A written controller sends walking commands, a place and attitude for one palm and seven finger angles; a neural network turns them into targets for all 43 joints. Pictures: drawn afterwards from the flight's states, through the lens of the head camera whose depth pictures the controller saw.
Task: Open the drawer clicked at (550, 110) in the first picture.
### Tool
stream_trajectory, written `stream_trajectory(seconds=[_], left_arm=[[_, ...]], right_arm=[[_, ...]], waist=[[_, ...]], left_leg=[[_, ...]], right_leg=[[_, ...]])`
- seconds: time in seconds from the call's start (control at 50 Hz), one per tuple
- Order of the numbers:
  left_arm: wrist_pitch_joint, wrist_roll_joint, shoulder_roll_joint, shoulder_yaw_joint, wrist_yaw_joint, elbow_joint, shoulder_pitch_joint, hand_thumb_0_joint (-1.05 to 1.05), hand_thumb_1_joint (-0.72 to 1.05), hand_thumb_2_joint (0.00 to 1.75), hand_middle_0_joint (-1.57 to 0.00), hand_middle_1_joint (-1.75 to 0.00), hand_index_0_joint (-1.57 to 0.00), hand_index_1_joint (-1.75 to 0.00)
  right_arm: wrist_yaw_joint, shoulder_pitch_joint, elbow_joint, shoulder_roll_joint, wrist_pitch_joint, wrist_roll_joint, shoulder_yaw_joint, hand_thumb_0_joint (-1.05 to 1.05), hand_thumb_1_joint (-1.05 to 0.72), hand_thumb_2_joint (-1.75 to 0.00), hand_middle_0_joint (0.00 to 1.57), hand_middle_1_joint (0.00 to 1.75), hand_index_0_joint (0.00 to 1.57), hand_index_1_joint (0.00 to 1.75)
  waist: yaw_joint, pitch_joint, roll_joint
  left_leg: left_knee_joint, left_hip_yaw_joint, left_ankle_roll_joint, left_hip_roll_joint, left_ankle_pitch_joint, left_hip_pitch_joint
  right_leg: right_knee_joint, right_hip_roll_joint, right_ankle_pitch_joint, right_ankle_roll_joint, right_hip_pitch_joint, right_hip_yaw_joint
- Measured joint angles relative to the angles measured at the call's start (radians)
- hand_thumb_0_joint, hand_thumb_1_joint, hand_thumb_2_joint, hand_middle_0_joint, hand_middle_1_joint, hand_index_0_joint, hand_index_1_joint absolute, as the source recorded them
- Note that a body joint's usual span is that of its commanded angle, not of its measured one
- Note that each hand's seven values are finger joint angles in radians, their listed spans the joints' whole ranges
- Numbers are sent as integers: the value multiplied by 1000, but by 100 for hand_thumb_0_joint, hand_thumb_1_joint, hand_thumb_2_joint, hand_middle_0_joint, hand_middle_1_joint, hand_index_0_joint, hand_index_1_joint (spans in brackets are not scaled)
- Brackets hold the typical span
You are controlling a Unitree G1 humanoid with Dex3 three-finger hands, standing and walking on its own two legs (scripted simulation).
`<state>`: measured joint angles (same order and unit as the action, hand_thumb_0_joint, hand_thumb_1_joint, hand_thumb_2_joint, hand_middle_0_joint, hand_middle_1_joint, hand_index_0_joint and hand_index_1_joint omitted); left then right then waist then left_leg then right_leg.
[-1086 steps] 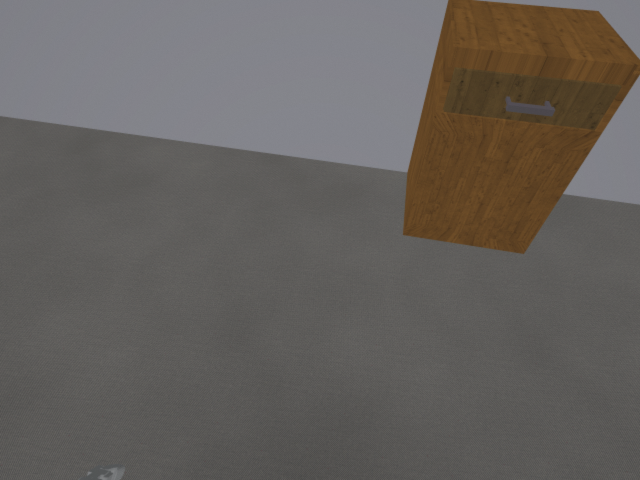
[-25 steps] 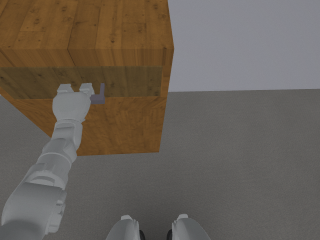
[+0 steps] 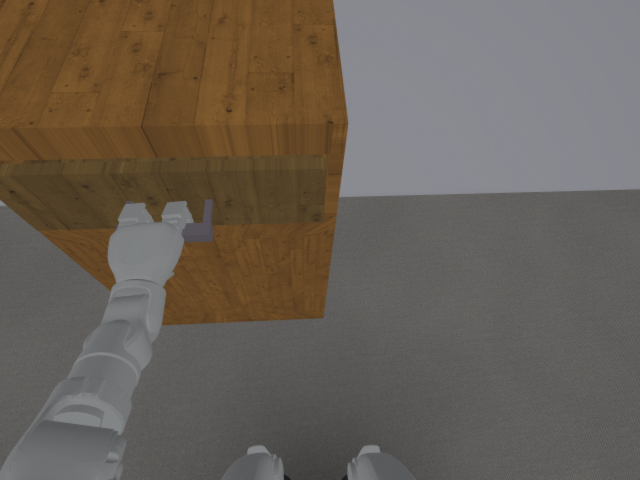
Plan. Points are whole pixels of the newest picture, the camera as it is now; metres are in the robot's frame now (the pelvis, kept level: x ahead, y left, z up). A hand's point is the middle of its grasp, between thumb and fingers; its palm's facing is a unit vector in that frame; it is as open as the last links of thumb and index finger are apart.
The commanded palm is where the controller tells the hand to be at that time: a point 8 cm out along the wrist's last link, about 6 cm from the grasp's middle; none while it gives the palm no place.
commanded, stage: pull the drawer open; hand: left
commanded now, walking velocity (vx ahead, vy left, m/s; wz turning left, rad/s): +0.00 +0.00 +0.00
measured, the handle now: (167, 220) +0.47 +0.22 -0.04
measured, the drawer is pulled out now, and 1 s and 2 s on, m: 0.02 0.14 0.26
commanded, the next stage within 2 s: none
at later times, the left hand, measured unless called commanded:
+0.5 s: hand (159, 299) +0.36 +0.22 -0.06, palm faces -0.05 -0.08 -1.00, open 5.9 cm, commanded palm +0.31 +0.22 -0.01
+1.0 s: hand (152, 348) +0.29 +0.21 -0.05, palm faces -0.05 -0.09 -1.00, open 5.8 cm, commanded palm +0.25 +0.21 -0.01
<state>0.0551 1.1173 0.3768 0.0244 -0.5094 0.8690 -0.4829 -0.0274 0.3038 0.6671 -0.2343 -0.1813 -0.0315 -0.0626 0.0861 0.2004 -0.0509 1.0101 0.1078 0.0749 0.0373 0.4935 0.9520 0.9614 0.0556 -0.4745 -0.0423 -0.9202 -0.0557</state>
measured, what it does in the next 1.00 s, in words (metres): stands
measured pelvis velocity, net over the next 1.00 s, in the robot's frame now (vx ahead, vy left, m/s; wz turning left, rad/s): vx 0.00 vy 0.00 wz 0.00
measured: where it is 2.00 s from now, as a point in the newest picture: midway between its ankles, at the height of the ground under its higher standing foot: outside the picture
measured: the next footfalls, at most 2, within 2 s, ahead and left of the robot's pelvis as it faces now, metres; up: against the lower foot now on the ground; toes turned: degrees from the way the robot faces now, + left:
none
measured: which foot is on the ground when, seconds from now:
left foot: down 0.00-1.00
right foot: down 0.00-1.00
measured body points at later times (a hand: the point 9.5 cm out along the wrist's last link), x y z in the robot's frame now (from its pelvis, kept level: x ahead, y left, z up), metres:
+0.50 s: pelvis +0.01 +0.01 +0.01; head +0.11 +0.01 +0.45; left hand +0.35 +0.22 +0.00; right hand +0.12 -0.26 -0.11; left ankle -0.02 +0.07 -0.67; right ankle -0.02 -0.10 -0.67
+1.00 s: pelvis +0.00 +0.00 +0.00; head +0.08 +0.00 +0.45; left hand +0.29 +0.21 +0.00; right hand +0.14 -0.25 -0.11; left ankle -0.02 +0.07 -0.67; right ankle -0.02 -0.10 -0.67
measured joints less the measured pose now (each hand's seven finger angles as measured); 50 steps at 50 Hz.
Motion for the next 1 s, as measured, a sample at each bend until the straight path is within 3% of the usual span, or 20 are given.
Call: stream_trajectory(seconds=[0.28, 0.78, 1.0], left_arm=[[-35, 4, -37, 27, -10, -156, 168, 1, 75, 79, -26, -132, -34, -128], [-107, 0, -81, 75, -27, -376, 406, 2, 73, 81, -25, -132, -35, -129], [-103, 0, -86, 80, -31, -451, 509, 2, 73, 80, -25, -131, -36, -129]], right_arm=[[-3, -62, -49, 3, 0, 6, 7, 1, -90, -90, 20, 30, 21, 30], [-14, -71, -86, 6, 19, 7, 23, 1, -90, -90, 20, 30, 21, 30], [-17, -87, -100, 5, 30, 4, 30, 1, -90, -90, 20, 30, 21, 30]], waist=[[-23, 3, 15], [-38, 2, 7], [-48, 1, 7]], left_leg=[[-33, -6, -2, -10, 6, -70], [-21, -15, 1, -20, 16, -111], [-9, -17, -5, -20, 17, -121]], right_leg=[[-35, 3, -3, 5, 68, 15], [-20, 0, -13, 11, 107, 21], [0, 0, -19, 4, 113, 19]])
